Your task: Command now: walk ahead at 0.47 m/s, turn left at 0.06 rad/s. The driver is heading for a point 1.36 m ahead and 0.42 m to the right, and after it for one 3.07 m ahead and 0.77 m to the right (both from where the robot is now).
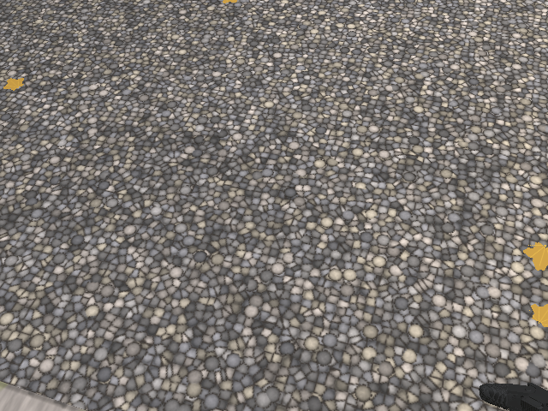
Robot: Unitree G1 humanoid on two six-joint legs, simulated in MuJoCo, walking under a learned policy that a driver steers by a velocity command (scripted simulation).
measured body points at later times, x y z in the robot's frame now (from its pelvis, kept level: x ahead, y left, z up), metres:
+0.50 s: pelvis +0.28 +0.03 +0.00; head +0.30 +0.02 +0.45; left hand +0.51 +0.24 -0.09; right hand +0.26 -0.25 -0.12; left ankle +0.19 +0.14 -0.74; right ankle +0.43 -0.15 -0.69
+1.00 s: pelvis +0.56 -0.07 +0.00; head +0.58 -0.10 +0.45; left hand +0.75 +0.16 -0.10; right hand +0.65 -0.39 -0.08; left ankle +0.80 +0.00 -0.69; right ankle +0.47 -0.12 -0.74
